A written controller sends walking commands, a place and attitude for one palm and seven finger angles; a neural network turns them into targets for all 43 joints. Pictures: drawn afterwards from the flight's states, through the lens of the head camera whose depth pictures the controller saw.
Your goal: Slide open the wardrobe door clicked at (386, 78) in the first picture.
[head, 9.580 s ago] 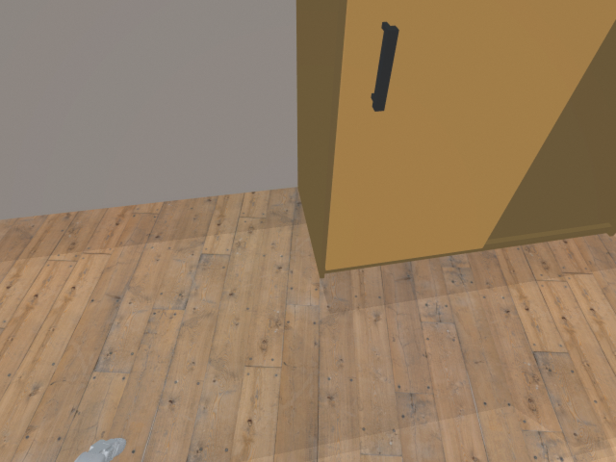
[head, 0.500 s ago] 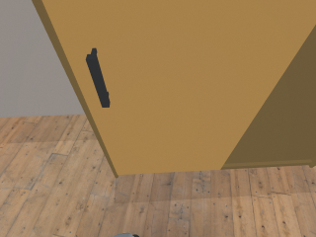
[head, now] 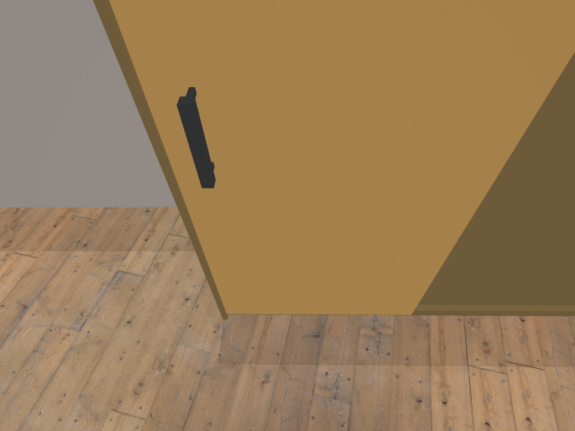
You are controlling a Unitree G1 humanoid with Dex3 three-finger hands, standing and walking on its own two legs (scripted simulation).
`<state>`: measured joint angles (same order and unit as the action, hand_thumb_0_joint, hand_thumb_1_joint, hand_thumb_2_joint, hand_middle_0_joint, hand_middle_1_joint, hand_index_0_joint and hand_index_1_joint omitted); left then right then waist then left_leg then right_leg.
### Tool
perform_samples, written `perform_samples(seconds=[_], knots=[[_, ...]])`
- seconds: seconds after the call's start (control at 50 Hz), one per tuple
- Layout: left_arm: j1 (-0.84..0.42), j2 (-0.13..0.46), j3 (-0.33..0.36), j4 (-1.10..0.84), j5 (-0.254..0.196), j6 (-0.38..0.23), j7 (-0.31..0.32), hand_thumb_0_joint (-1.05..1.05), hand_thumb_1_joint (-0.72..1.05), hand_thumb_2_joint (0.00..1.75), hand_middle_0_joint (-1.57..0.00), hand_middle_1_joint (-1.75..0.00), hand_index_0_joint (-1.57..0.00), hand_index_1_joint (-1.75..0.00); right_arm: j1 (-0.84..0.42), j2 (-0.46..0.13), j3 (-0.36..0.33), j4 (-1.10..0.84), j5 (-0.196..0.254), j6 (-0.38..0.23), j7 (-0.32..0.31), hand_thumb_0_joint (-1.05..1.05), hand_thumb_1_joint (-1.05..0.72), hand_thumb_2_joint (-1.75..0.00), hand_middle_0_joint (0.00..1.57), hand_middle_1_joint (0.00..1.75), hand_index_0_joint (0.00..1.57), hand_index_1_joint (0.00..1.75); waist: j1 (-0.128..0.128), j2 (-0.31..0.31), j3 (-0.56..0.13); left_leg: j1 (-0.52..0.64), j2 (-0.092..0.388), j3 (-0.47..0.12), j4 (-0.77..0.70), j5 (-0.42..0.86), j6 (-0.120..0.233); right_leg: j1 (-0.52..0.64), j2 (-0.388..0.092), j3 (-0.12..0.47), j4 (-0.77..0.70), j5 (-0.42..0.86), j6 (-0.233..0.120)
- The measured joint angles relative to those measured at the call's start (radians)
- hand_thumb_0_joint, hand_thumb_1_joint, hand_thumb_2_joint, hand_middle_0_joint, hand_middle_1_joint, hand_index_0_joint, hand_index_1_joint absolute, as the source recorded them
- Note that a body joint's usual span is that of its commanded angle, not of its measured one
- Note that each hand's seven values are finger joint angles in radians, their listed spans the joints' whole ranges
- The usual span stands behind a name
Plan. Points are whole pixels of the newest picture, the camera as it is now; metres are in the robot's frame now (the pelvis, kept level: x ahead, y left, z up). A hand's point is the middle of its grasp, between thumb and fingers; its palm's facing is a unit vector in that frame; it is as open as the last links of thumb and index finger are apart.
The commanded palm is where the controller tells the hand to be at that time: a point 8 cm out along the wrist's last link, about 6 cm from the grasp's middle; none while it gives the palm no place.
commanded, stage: come to a stop and stand still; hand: left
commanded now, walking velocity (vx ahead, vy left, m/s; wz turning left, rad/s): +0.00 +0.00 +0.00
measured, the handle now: (200, 140) +0.55 +0.21 +0.08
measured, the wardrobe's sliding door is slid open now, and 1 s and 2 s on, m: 0.00 0.00 0.00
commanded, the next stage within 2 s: look again from close up in 0.56 s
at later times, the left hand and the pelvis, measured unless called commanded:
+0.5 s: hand out of the picture +0.04 +0.24 -0.18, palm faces -0.02 -0.98 -0.22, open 7.3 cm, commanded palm none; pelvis +0.01 +0.06 -0.01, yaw -2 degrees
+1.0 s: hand out of the picture +0.07 +0.21 -0.18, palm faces +0.00 -0.97 -0.22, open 7.3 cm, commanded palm none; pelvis +0.03 +0.03 -0.01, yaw -2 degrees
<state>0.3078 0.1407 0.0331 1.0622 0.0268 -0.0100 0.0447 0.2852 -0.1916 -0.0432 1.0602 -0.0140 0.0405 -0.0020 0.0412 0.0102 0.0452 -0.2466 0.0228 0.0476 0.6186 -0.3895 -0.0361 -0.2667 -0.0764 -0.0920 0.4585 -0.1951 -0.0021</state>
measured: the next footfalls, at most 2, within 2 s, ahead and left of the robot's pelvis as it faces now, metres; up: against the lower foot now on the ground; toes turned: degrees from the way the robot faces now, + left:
left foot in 0.06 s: +0.00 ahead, +0.13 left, +0.00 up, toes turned +3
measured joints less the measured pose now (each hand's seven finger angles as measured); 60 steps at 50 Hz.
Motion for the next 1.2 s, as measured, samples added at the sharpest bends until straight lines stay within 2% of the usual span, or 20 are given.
perform_samples(seconds=[0.06,0.12,0.2,0.4,0.58,0.76,1.2], knots=[[0.02,-0.002,-0.013,0.015,-0.005,0.009,0.001,0.0,0.91,0.9,-0.21,-0.3,-0.21,-0.3,-0.007,-0.011,0.01,-0.056,-0.002,-0.029,0.0,0.01,-0.91,-0.9,0.2,0.29,0.19,0.3,-0.03,0.037,-0.01,0.036,0.004,-0.007,-0.079,0.057,0.027,-0.042,0.002,-0.014,0.087,-0.041,0.022],[0.017,0.009,-0.014,0.028,-0.011,0.019,0.003,0.0,0.91,0.9,-0.21,-0.3,-0.21,-0.3,-0.015,0.0,0.025,-0.065,-0.008,-0.039,-0.015,0.01,-0.93,-0.9,0.2,0.29,0.19,0.3,-0.022,0.026,-0.008,0.049,-0.019,0.013,-0.036,0.03,0.062,-0.027,-0.018,0.009,0.111,-0.054,0.028],[0.018,0.016,-0.022,0.021,-0.01,0.025,-0.005,0.0,0.91,0.9,-0.2,-0.3,-0.2,-0.3,-0.009,-0.009,0.038,-0.07,-0.003,-0.041,-0.02,0.02,-0.96,-0.9,0.2,0.29,0.2,0.3,-0.017,0.027,-0.028,0.084,-0.039,0.037,-0.056,0.023,0.085,-0.002,-0.033,0.033,0.097,-0.053,0.021],[-0.017,0.032,-0.033,-0.008,-0.009,0.022,-0.014,0.0,0.91,0.9,-0.2,-0.3,-0.2,-0.3,0.012,0.001,0.061,-0.055,-0.001,-0.055,-0.018,0.01,-0.94,-0.9,0.2,0.3,0.2,0.3,-0.033,0.002,-0.027,0.128,-0.072,0.072,-0.15,0.06,0.109,0.008,-0.053,0.073,0.049,-0.028,0.025],[-0.056,0.023,-0.033,-0.013,-0.015,0.022,-0.011,0.0,0.91,0.9,-0.2,-0.3,-0.2,-0.3,0.037,0.031,0.069,-0.007,0.001,-0.058,-0.023,0.01,-0.91,-0.9,0.2,0.3,0.2,0.3,-0.047,-0.007,0.01,0.149,-0.068,0.075,-0.161,0.047,0.103,0.02,-0.049,0.076,0.053,-0.043,0.045],[-0.071,0.02,-0.025,-0.004,-0.016,0.02,-0.005,0.0,0.92,0.9,-0.2,-0.3,-0.2,-0.3,0.032,0.045,0.061,0.021,0.004,-0.059,-0.027,0.01,-0.91,-0.9,0.2,0.3,0.2,0.3,-0.053,-0.002,0.024,0.16,-0.046,0.067,-0.152,0.026,0.082,0.031,-0.032,0.066,0.066,-0.067,0.067],[-0.06,0.025,-0.024,0.012,-0.015,0.006,-0.007,0.0,0.92,0.9,-0.2,-0.3,-0.2,-0.3,-0.039,0.026,0.045,0.037,0.005,-0.056,-0.028,0.01,-0.91,-0.9,0.2,0.29,0.2,0.3,-0.037,-0.01,0.011,0.168,0.007,0.032,-0.169,0.043,0.028,0.05,0.017,0.023,0.045,-0.067,0.022]])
